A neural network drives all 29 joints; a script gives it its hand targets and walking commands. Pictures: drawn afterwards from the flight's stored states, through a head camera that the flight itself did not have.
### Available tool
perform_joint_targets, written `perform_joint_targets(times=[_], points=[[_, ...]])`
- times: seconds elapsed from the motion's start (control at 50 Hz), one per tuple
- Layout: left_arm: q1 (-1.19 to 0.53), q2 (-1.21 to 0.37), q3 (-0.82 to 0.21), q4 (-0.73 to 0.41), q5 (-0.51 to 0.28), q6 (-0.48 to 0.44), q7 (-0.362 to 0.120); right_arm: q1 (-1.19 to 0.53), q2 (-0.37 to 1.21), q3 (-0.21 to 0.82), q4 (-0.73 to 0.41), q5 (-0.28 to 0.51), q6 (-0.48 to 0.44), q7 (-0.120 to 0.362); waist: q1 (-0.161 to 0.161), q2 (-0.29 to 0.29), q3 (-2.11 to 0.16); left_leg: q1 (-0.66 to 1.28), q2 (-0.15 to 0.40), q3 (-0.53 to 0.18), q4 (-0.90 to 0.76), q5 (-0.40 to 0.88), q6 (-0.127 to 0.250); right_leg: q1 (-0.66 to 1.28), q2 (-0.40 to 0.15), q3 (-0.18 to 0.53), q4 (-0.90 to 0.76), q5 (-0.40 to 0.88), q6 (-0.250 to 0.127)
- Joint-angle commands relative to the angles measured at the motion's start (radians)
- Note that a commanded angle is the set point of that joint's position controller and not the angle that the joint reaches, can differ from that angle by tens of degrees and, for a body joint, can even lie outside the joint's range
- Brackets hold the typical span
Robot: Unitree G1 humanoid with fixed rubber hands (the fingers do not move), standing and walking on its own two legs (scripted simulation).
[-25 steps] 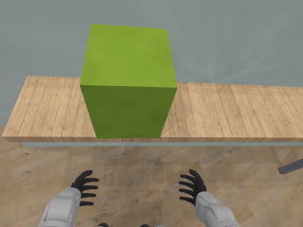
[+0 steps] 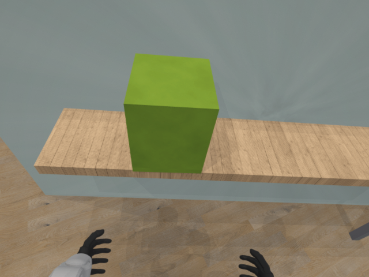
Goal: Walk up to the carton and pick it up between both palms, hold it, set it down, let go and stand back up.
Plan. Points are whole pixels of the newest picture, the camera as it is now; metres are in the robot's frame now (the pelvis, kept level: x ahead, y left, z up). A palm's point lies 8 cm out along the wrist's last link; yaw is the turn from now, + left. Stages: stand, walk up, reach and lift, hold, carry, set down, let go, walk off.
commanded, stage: reach and lift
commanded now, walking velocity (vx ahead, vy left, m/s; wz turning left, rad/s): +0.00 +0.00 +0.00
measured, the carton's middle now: (170, 116) +0.53 +0.08 +0.04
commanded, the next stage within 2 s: none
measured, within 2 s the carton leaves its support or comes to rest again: neither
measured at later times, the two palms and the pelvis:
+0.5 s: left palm (82, 250) +0.20 +0.23 -0.08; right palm (266, 271) +0.19 -0.18 -0.07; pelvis +0.02 +0.06 +0.00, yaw -2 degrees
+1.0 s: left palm (79, 222) +0.24 +0.24 -0.03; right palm (260, 235) +0.25 -0.16 -0.02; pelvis +0.07 +0.04 +0.02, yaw -1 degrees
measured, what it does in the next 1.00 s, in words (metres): shifts its weight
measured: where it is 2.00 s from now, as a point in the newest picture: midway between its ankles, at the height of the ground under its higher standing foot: outside the picture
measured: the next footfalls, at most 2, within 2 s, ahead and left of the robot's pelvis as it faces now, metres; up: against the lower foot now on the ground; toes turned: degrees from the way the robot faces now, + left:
none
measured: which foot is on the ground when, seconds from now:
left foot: down 0.00-1.00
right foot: down 0.00-1.00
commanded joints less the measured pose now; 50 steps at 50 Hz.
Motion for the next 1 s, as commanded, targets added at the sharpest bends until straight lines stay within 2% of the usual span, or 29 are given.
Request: perform_joint_targets(times=[0.0, 0.06, 0.1, 0.12, 0.16, 0.18, 0.2, 0.22, 0.26, 0.3, 0.32, 0.34, 0.36, 0.4, 0.44, 0.48, 0.52, 0.6, 0.68, 0.8, 0.82, 0.84, 0.86, 0.88, 0.98], points=[[-0.156, 0.091, 0.029, -0.197, 0.013, -0.015, 0.012, -0.152, -0.06, -0.031, -0.163, 0.01, -0.031, 0.004, 0.017, 0.057, -0.171, 0.288, -0.033, 0.003, 0.039, -0.104, 0.013, -0.191, -0.227, 0.281, -0.418, -0.448, 0.05], [-0.17, 0.047, 0.01, -0.24, 0.025, -0.022, 0.028, -0.176, -0.107, -0.09, -0.138, -0.008, -0.063, 0.026, -0.004, 0.104, -0.156, 0.27, -0.028, -0.015, 0.004, -0.196, -0.002, -0.146, -0.183, 0.245, -0.367, -0.415, 0.029], [-0.198, 0.004, -0.009, -0.26, 0.028, -0.035, 0.047, -0.232, -0.144, -0.138, -0.102, -0.031, -0.094, 0.056, -0.014, 0.163, -0.141, 0.193, -0.009, -0.039, -0.063, -0.323, -0.011, -0.062, -0.13, 0.197, -0.296, -0.361, 0.024], [-0.207, -0.025, -0.019, -0.268, 0.027, -0.046, 0.063, -0.267, -0.168, -0.168, -0.079, -0.048, -0.111, 0.079, -0.015, 0.212, -0.129, 0.103, 0.01, -0.054, -0.128, -0.416, -0.012, 0.034, -0.085, 0.156, -0.238, -0.303, 0.024], [-0.164, -0.11, -0.034, -0.272, 0.028, -0.082, 0.106, -0.307, -0.23, -0.248, -0.018, -0.097, -0.153, 0.141, -0.015, 0.365, -0.1, -0.219, 0.082, -0.095, -0.342, -0.632, -0.003, 0.401, 0.049, 0.034, -0.066, -0.065, 0.031], [-0.107, -0.144, -0.037, -0.267, 0.038, -0.113, 0.123, -0.276, -0.249, -0.286, 0.018, -0.122, -0.186, 0.172, -0.021, 0.386, -0.088, -0.328, 0.119, -0.12, -0.387, -0.641, 0.012, 0.544, 0.078, 0.019, -0.016, 0.042, 0.031], [-0.083, -0.153, -0.045, -0.249, 0.038, -0.146, 0.13, -0.269, -0.249, -0.302, 0.042, -0.138, -0.221, 0.194, -0.032, 0.343, -0.087, -0.335, 0.125, -0.124, -0.377, -0.564, 0.017, 0.565, 0.08, 0.023, -0.027, 0.071, 0.033], [-0.083, -0.153, -0.058, -0.214, 0.026, -0.177, 0.134, -0.29, -0.24, -0.305, 0.051, -0.151, -0.251, 0.209, -0.038, 0.271, -0.097, -0.283, 0.113, -0.113, -0.347, -0.488, 0.013, 0.511, 0.076, 0.025, -0.061, 0.046, 0.036], [-0.104, -0.136, -0.061, -0.124, 0.009, -0.228, 0.143, -0.339, -0.224, -0.299, 0.05, -0.178, -0.281, 0.234, -0.03, 0.116, -0.104, -0.162, 0.064, -0.063, -0.284, -0.418, 0.003, 0.363, 0.055, 0.021, -0.139, -0.085, 0.052], [-0.118, -0.116, -0.045, -0.092, 0.008, -0.271, 0.15, -0.31, -0.203, -0.278, 0.035, -0.19, -0.305, 0.248, -0.02, -0.014, -0.101, -0.005, 0.014, -0.014, -0.193, -0.288, 0.003, 0.193, 0.002, 0.052, -0.219, -0.194, 0.067], [-0.134, -0.113, -0.044, -0.1, 0.005, -0.291, 0.153, -0.287, -0.199, -0.27, 0.029, -0.187, -0.32, 0.251, -0.021, -0.053, -0.112, 0.086, -0.003, -0.008, -0.143, -0.236, 0.003, 0.096, -0.028, 0.079, -0.247, -0.23, 0.07], [-0.148, -0.114, -0.048, -0.112, 0.002, -0.312, 0.156, -0.267, -0.198, -0.264, 0.031, -0.18, -0.334, 0.253, -0.022, -0.063, -0.122, 0.158, -0.014, -0.008, -0.108, -0.206, -0.001, 0.015, -0.052, 0.1, -0.263, -0.248, 0.069], [-0.161, -0.116, -0.055, -0.127, 0.0, -0.331, 0.159, -0.256, -0.201, -0.261, 0.038, -0.169, -0.347, 0.256, -0.023, -0.047, -0.135, 0.202, -0.019, -0.01, -0.091, -0.199, -0.006, -0.035, -0.064, 0.11, -0.265, -0.249, 0.067], [-0.174, -0.12, -0.07, -0.148, -0.004, -0.366, 0.17, -0.253, -0.215, -0.262, 0.057, -0.144, -0.364, 0.265, -0.02, 0.027, -0.16, 0.201, -0.015, -0.017, -0.102, -0.234, -0.014, -0.042, -0.057, 0.102, -0.235, -0.219, 0.06], [-0.174, -0.124, -0.085, -0.162, -0.012, -0.397, 0.186, -0.271, -0.239, -0.275, 0.062, -0.126, -0.378, 0.28, -0.012, 0.112, -0.182, 0.108, 0.006, -0.031, -0.152, -0.308, -0.013, 0.043, -0.025, 0.075, -0.175, -0.157, 0.059], [-0.163, -0.125, -0.096, -0.162, -0.02, -0.424, 0.203, -0.291, -0.26, -0.295, 0.051, -0.116, -0.394, 0.293, -0.007, 0.166, -0.203, -0.002, 0.03, -0.053, -0.194, -0.361, -0.007, 0.148, 0.004, 0.058, -0.124, -0.09, 0.06], [-0.15, -0.118, -0.102, -0.149, -0.027, -0.448, 0.211, -0.299, -0.267, -0.303, 0.031, -0.108, -0.41, 0.296, -0.006, 0.158, -0.217, -0.042, 0.035, -0.055, -0.194, -0.325, -0.003, 0.188, 0.013, 0.058, -0.121, -0.054, 0.065], [-0.119, -0.1, -0.1, -0.116, -0.045, -0.501, 0.203, -0.274, -0.269, -0.272, -0.023, -0.084, -0.449, 0.281, 0.005, 0.074, -0.25, 0.035, 0.001, -0.034, -0.139, -0.143, -0.001, 0.135, 0.0, 0.083, -0.174, -0.007, 0.081], [-0.072, -0.09, -0.084, -0.094, -0.03, -0.557, 0.186, -0.221, -0.269, -0.226, -0.005, -0.042, -0.495, 0.259, 0.021, 0.069, -0.267, 0.083, -0.017, -0.029, -0.127, 0.008, -0.003, 0.171, 0.004, 0.099, -0.19, 0.128, 0.094], [-0.024, -0.069, -0.049, -0.082, -0.01, -0.674, 0.157, -0.182, -0.271, -0.169, 0.02, 0.015, -0.594, 0.221, 0.02, 0.059, -0.29, 0.106, -0.04, -0.02, -0.132, 0.155, 0.001, 0.273, 0.016, 0.117, -0.2, 0.315, 0.12], [0.145, -0.062, -0.045, -0.127, -0.028, -0.676, 0.133, 0.026, -0.203, -0.07, -0.018, 0.056, -0.615, 0.199, 0.076, -0.003, -0.293, 0.116, -0.07, 0.022, -0.165, 0.242, 0.029, 0.346, 0.02, 0.132, -0.265, 0.39, 0.126], [0.094, -0.045, -0.028, -0.185, -0.002, -0.678, 0.121, -0.056, -0.238, -0.11, -0.036, 0.052, -0.622, 0.185, 0.039, 0.043, -0.314, 0.15, -0.071, 0.011, -0.185, 0.308, 0.027, 0.374, 0.026, 0.129, -0.265, 0.475, 0.136], [0.125, -0.044, -0.015, -0.218, 0.016, -0.679, 0.117, -0.022, -0.221, -0.084, -0.049, 0.065, -0.635, 0.178, 0.047, 0.038, -0.306, 0.156, -0.073, 0.01, -0.192, 0.339, 0.018, 0.404, 0.029, 0.127, -0.274, 0.5, 0.136], [0.113, -0.039, -0.015, -0.238, 0.021, -0.685, 0.113, -0.031, -0.223, -0.094, -0.066, 0.067, -0.641, 0.17, 0.027, 0.047, -0.296, 0.17, -0.073, 0.01, -0.206, 0.328, 0.012, 0.403, 0.028, 0.127, -0.286, 0.491, 0.138], [0.079, -0.008, -0.04, -0.286, -0.032, -0.732, 0.11, 0.006, -0.193, -0.109, -0.139, 0.051, -0.627, 0.153, 0.001, 0.098, -0.216, 0.191, -0.053, 0.025, -0.241, 0.183, 0.0, 0.309, 0.013, 0.114, -0.345, 0.255, 0.125]])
